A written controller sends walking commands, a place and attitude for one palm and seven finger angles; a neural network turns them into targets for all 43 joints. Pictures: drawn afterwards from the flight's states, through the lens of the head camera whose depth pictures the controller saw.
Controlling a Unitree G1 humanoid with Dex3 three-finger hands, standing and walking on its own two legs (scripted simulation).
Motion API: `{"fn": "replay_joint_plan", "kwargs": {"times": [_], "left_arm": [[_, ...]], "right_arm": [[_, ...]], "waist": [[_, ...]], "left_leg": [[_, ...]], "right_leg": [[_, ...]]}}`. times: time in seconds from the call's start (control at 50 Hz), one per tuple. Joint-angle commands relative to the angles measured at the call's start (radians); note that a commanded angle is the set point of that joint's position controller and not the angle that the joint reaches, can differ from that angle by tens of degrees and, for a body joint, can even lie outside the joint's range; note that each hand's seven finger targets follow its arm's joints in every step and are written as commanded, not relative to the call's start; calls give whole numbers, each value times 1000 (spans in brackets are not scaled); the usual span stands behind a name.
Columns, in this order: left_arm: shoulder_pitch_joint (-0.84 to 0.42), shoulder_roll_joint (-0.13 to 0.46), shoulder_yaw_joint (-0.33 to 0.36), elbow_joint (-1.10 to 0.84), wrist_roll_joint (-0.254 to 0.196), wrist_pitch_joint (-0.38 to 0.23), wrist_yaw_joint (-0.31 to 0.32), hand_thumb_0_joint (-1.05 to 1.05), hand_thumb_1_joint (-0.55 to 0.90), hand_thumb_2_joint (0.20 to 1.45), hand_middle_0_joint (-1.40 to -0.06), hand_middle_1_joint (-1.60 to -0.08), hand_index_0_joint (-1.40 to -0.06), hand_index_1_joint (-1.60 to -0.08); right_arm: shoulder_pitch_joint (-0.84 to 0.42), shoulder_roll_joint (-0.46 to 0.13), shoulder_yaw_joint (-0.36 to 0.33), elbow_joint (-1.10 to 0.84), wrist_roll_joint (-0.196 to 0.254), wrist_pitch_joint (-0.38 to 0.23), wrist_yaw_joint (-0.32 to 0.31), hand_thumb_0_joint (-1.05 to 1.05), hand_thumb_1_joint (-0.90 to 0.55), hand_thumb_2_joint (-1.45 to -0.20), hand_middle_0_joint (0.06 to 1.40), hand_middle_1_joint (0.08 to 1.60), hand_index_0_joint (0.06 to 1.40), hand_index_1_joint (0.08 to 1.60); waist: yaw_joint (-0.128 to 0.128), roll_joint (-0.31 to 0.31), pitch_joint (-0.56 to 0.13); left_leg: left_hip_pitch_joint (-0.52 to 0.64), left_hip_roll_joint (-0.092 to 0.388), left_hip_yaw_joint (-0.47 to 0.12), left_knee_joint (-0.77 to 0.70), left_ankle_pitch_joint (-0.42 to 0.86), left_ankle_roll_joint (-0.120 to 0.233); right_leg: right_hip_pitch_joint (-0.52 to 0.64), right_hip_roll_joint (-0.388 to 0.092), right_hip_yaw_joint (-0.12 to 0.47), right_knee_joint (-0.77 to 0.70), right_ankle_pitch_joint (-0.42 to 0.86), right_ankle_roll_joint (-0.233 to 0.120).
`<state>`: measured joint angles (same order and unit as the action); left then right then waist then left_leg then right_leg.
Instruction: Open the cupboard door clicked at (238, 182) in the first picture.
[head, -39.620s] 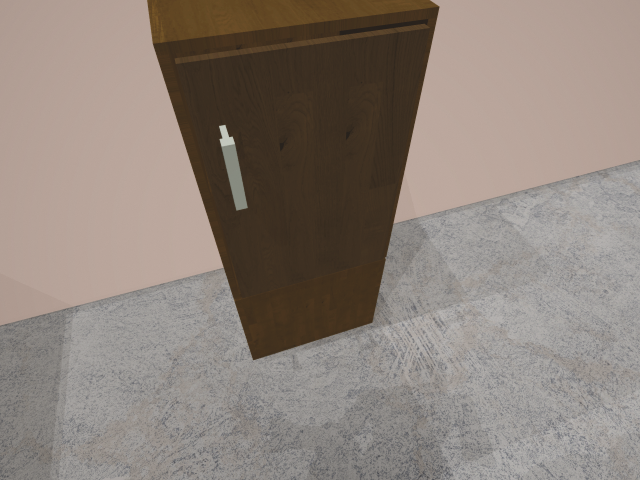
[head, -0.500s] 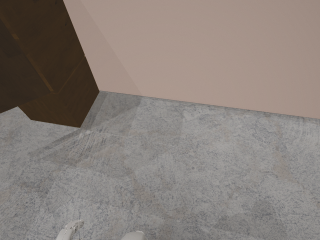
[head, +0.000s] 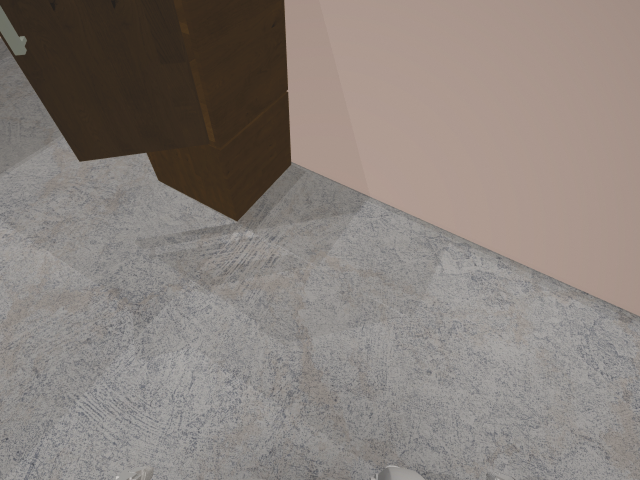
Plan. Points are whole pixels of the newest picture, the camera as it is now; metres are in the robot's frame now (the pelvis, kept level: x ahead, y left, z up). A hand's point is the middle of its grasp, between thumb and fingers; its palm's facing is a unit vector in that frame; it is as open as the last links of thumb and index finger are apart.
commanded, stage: turn to face it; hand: left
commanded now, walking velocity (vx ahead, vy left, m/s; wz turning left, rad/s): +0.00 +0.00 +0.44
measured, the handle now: (4, 17) +0.92 +0.74 +0.06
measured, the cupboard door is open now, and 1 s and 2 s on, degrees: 45 45 45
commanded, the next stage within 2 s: take the last steps up to it in 0.34 s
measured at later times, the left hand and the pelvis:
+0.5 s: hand out of the picture -0.01 +0.19 -0.19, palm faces +0.29 -0.94 -0.19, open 7.3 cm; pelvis +0.01 -0.01 +0.00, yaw +13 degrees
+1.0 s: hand out of the picture -0.01 +0.19 -0.16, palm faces +0.43 -0.88 -0.19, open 7.3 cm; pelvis +0.09 +0.04 +0.01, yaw +22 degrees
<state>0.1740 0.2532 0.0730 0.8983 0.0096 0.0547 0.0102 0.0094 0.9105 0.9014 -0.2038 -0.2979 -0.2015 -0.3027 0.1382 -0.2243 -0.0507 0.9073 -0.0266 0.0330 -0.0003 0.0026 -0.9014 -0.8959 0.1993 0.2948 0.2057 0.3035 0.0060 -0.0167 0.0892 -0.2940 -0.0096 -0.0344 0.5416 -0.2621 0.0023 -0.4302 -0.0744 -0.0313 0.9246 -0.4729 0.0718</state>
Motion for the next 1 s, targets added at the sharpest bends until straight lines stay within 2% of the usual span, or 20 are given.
{"fn": "replay_joint_plan", "kwargs": {"times": [0.0,0.04,0.08,0.1,0.18,0.28,0.36,0.38,0.4,0.42,0.46,0.58,0.64,0.68,0.7,0.72,0.74,0.76,0.84,0.98], "left_arm": [[61,48,12,-65,2,-34,-3,0,900,900,-200,-300,-200,-300],[128,80,23,-54,4,-49,3,0,900,900,-200,-300,-200,-300],[154,225,46,-60,27,-61,14,0,900,900,-200,-300,-200,-300],[132,192,38,-67,19,-66,21,0,900,900,-200,-300,-200,-300],[12,112,13,-87,20,-65,23,0,900,900,-200,-300,-200,-300],[131,153,27,-21,24,-69,19,0,900,900,-200,-300,-200,-300],[103,137,25,5,8,-62,14,0,900,900,-200,-300,-200,-300],[105,98,20,-9,-1,-56,11,0,900,900,-200,-300,-200,-300],[109,38,3,-32,-7,-48,8,0,900,900,-200,-300,-200,-300],[62,36,-6,-43,3,-39,10,0,900,900,-200,-300,-200,-300],[8,42,1,-24,5,-29,6,0,900,900,-200,-300,-200,-300],[7,4,0,7,12,-52,-28,0,900,900,-200,-300,-200,-300],[46,0,3,17,12,-62,-30,0,900,900,-200,-300,-200,-300],[164,18,16,55,15,-74,-28,0,900,900,-200,-300,-200,-300],[239,71,30,75,24,-83,-19,0,900,900,-200,-300,-200,-300],[314,169,52,85,28,-88,-8,0,900,900,-200,-300,-200,-300],[321,173,44,80,13,-83,-5,0,900,900,-200,-300,-200,-300],[263,154,46,73,16,-91,6,0,900,900,-200,-300,-200,-300],[161,57,12,73,12,-125,3,0,900,900,-200,-300,-200,-300],[246,106,19,150,23,-128,3,0,900,900,-200,-300,-200,-300]], "right_arm": [[-18,-206,-62,-69,-2,-6,-10,0,-900,-900,200,300,200,300],[-41,-179,-60,-79,8,-2,-5,0,-900,-900,200,300,200,300],[-41,-92,-49,-114,16,-1,8,0,-900,-900,200,300,200,300],[-53,-122,-53,-104,11,6,8,0,-900,-900,200,300,200,300],[-13,-72,-41,-49,13,20,23,0,-900,-900,200,300,200,300],[-68,-25,-18,-43,21,4,21,0,-900,-900,200,300,200,300],[30,-53,-15,3,18,-12,14,0,-900,-900,200,300,200,300],[59,-118,-27,6,11,-22,9,0,-900,-900,200,300,200,300],[93,-199,-43,4,2,-25,2,0,-900,-900,200,300,200,300],[112,-223,-47,12,-3,-15,-10,0,-900,-900,200,300,200,300],[98,-180,-35,22,-5,-23,-29,0,-900,-900,200,300,200,300],[99,-148,-25,32,-5,-43,-21,0,-900,-900,200,300,200,300],[103,-146,-28,39,-3,-41,-16,0,-900,-900,200,300,200,300],[65,-128,-30,31,6,-39,-12,0,-900,-900,200,300,200,300],[59,-81,-23,18,15,-41,-5,0,-900,-900,200,300,200,300],[14,-37,-14,-25,15,-45,3,0,-900,-900,200,300,200,300],[-55,-95,-23,-53,-5,-39,14,0,-900,-900,200,300,200,300],[-46,-79,-31,-44,-2,-30,17,0,-900,-900,200,300,200,300],[18,-44,-27,19,1,-16,42,0,-900,-900,200,300,200,300],[-72,8,-3,-12,12,-38,62,0,-900,-900,200,300,200,300]], "waist": [[2,185,-139],[41,98,-128],[63,-289,-129],[53,-243,-115],[-16,-197,-84],[43,-170,-106],[-10,-139,-133],[-25,28,-162],[-35,262,-175],[-59,228,-154],[-49,309,-138],[-23,166,-73],[-5,163,-65],[58,94,-64],[96,-86,-62],[139,-354,-34],[131,-190,22],[88,-197,37],[13,-179,45],[53,-172,3]], "left_leg": [[12,206,-212,-131,304,132],[-108,139,-187,-42,168,74],[-285,-65,24,400,-345,-36],[-275,-10,-40,576,-336,-26],[-219,29,23,596,-199,-50],[-131,-2,108,243,-222,-49],[113,10,98,-99,43,-27],[226,131,-31,-156,209,18],[284,346,-288,-172,490,140],[214,407,-303,-196,505,221],[196,325,-268,-208,376,211],[117,225,-197,-276,-15,182],[56,198,-211,-263,-126,173],[-114,131,-151,-142,-218,126],[-304,33,-46,40,-280,70],[-478,-53,64,331,-349,9],[-476,2,-15,498,-298,8],[-482,38,-36,591,-229,0],[-384,97,25,556,36,-43],[-241,60,148,151,22,-33]], "right_leg": [[156,53,-35,-236,101,-7],[327,23,-13,-468,242,-20],[360,-398,403,-676,308,-204],[277,-398,391,-665,326,-250],[229,-242,77,-594,510,-189],[358,-259,45,-524,738,-199],[250,-217,-17,-410,586,-112],[135,-158,-77,-310,418,-57],[-17,-58,-113,-174,17,3],[-20,-32,-51,-35,-157,-8],[-84,-27,11,103,-98,-18],[-11,9,-44,-66,-4,-43],[113,43,-76,-237,35,-49],[372,37,-76,-451,137,-52],[538,-109,95,-594,-8,-89],[589,-401,490,-772,-158,-200],[440,-453,534,-825,-219,-248],[373,-442,553,-829,-298,-249],[288,-276,97,-786,175,-151],[382,-271,-61,-672,485,-138]]}}
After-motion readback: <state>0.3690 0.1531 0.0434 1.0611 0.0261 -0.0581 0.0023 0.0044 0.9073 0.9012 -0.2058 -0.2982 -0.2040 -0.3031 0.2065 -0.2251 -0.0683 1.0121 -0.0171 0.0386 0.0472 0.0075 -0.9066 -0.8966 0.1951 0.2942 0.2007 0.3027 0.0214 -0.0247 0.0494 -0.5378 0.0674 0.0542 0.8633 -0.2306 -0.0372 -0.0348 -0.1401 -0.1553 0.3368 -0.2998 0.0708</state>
